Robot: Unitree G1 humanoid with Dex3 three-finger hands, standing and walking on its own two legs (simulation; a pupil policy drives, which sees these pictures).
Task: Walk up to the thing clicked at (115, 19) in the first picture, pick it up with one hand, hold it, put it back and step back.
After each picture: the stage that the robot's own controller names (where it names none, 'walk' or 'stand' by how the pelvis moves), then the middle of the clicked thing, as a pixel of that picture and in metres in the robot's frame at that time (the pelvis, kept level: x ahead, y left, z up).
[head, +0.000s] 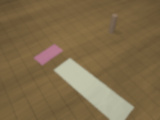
stand; (112, 24) +1.62 -0.39 -0.65
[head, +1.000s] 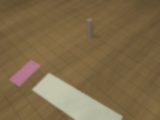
walk; (89, 28) +1.52 +0.01 -0.62
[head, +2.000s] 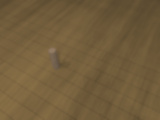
walk; (54, 59) +0.99 +0.33 -0.65
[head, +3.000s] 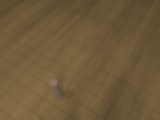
walk; (56, 90) +0.64 +0.28 -0.64
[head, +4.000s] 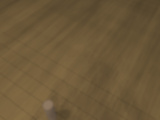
stand; (50, 111) +0.45 +0.23 -0.63
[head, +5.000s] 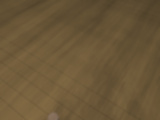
stand; out of the picture +0.41 +0.20 -0.65
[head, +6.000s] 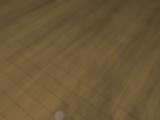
stand; out of the picture +0.43 +0.15 -0.66
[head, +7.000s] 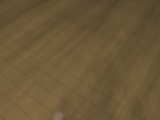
stand; out of the picture +0.41 +0.17 -0.66
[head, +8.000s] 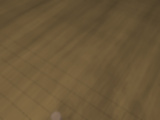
stand; out of the picture +0.42 +0.19 -0.66
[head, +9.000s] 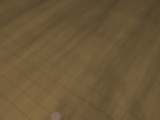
stand; out of the picture +0.41 +0.18 -0.66
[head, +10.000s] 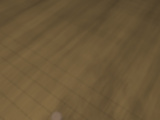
stand; out of the picture +0.40 +0.18 -0.66
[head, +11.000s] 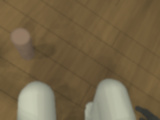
go down; (24, 46) +0.48 +0.21 -0.31
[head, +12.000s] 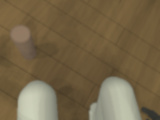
go down; (25, 45) +0.49 +0.21 -0.27
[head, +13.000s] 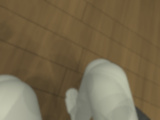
close in; out of the picture +0.48 +0.26 -0.17
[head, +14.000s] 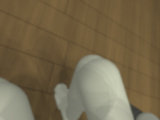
close; out of the picture +0.48 +0.27 -0.16
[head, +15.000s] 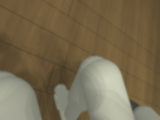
lift; out of the picture +0.42 +0.24 -0.17
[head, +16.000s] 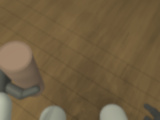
lift; (27, 75) +0.33 +0.17 +0.03
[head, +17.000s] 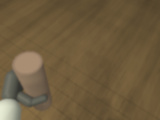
hold; (36, 86) +0.30 +0.16 +0.05
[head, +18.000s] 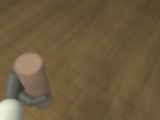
hold; (37, 86) +0.31 +0.16 +0.04
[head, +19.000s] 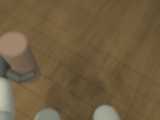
crouch; (24, 63) +0.39 +0.18 -0.03
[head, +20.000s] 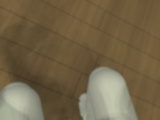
lower; out of the picture +0.51 +0.25 -0.05
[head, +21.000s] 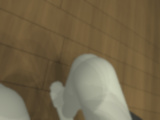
lower; out of the picture +0.48 +0.26 -0.16
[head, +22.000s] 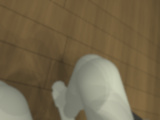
lower; out of the picture +0.46 +0.27 -0.17
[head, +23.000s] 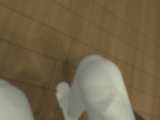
lower; out of the picture +0.46 +0.27 -0.17
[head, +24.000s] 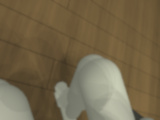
lower; out of the picture +0.46 +0.26 -0.17
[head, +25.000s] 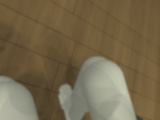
open; out of the picture +0.45 +0.23 -0.17
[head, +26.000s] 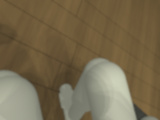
stand; out of the picture +0.45 +0.24 -0.18
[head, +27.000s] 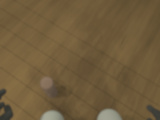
stand; (49, 88) +0.42 +0.17 -0.48
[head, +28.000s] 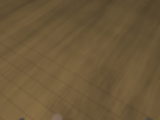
stand; out of the picture +0.39 +0.15 -0.60
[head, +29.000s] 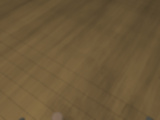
stand; out of the picture +0.39 +0.16 -0.60
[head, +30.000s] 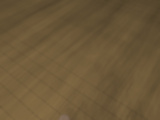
stand; out of the picture +0.41 +0.14 -0.65
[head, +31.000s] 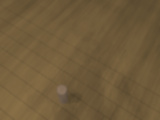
walk; (62, 95) +0.46 +0.11 -0.64
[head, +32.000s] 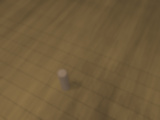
walk; (64, 80) +0.66 +0.20 -0.63
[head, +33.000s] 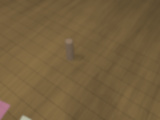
stand; (69, 50) +1.00 +0.16 -0.63
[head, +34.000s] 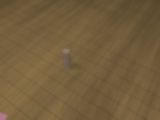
stand; (66, 59) +1.00 +0.16 -0.65
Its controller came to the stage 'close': yes
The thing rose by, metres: 0.68
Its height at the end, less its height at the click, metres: +0.00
